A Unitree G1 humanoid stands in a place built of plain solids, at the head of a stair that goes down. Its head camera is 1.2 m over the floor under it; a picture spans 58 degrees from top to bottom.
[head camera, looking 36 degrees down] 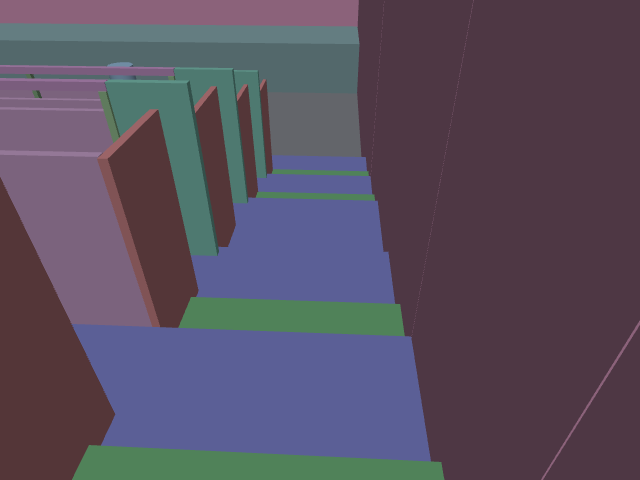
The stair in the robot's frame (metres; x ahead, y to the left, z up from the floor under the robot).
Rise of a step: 0.13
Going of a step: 0.48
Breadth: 1.11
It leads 3 degrees to the right of straight ahead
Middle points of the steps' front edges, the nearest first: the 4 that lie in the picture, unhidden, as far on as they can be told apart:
0.70 0.18 -0.13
1.32 0.15 -0.26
1.66 0.13 -0.40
2.28 0.10 -0.53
